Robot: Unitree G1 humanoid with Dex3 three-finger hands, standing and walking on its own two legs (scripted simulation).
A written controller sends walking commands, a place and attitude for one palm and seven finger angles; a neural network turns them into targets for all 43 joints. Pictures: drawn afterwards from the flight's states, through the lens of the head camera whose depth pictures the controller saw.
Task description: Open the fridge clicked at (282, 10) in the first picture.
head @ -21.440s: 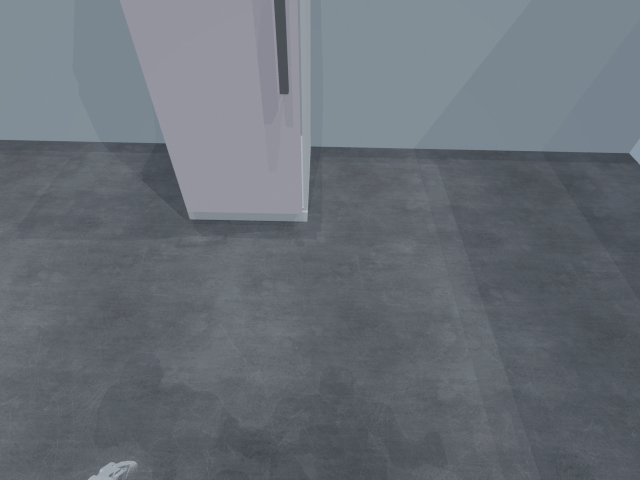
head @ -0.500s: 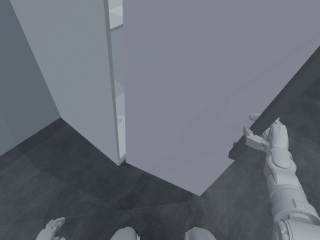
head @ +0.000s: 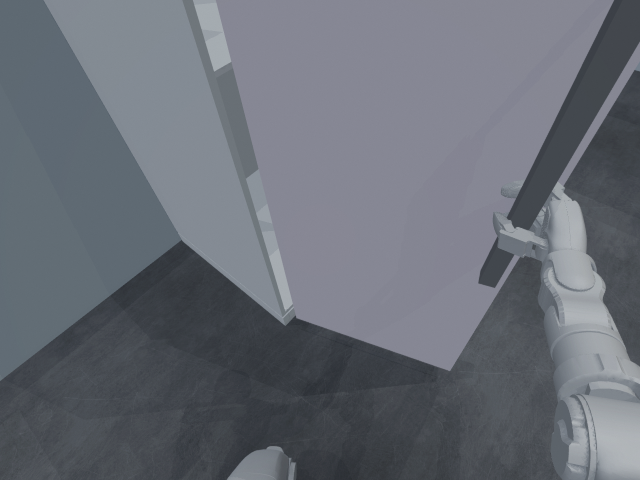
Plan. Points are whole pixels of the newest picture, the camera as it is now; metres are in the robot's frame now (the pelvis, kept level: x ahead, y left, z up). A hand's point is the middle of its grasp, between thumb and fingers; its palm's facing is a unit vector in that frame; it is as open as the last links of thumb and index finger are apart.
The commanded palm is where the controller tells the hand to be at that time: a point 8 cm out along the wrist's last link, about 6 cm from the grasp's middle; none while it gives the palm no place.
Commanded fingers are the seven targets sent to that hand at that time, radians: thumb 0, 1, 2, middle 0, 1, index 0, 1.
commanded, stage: stop walking and hold the door back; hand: right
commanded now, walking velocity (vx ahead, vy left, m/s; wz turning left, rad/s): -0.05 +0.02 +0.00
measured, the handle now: (540, 171) +0.48 -0.24 +0.12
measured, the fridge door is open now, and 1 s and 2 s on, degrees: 71 71 71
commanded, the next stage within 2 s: loosen the grip on the handle in 0.72 s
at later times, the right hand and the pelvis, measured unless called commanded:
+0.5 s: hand (507, 230) +0.43 -0.21 +0.05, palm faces +0.20 +0.97 -0.16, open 6.5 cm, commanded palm +0.39 -0.27 +0.04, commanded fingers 0.00 -0.90 -0.90 0.45 1.40 0.45 1.40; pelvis +0.04 -0.01 -0.01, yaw +1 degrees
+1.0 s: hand (509, 233) +0.43 -0.21 +0.05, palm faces +0.19 +0.97 -0.16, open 7.4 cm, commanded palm +0.39 -0.25 +0.06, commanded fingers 0.00 0.31 -0.32 0.45 1.40 0.45 1.40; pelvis +0.01 +0.00 -0.02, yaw +2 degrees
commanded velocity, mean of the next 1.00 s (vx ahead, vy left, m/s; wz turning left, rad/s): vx -0.01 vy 0.00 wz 0.00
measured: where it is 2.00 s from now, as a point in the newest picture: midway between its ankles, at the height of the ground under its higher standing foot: outside the picture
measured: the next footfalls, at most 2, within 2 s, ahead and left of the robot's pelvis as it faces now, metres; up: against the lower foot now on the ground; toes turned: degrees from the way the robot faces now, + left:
left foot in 0.12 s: +0.05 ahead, +0.12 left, +0.00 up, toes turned +5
right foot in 0.36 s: +0.10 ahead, -0.12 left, +0.00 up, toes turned +0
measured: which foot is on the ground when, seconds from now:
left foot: up 0.00-0.10, down 0.12-1.00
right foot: down 0.00-0.14, up 0.16-0.34, down 0.36-1.00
